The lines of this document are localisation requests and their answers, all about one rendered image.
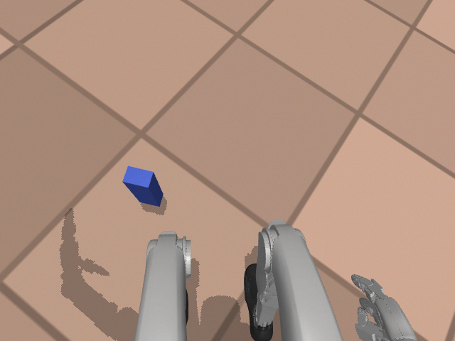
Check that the right robot foot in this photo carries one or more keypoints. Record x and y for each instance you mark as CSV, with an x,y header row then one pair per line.
x,y
257,332

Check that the right robot hand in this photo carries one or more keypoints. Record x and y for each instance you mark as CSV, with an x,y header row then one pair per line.
x,y
392,324

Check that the carton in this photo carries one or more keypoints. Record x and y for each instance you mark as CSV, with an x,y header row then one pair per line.
x,y
143,185

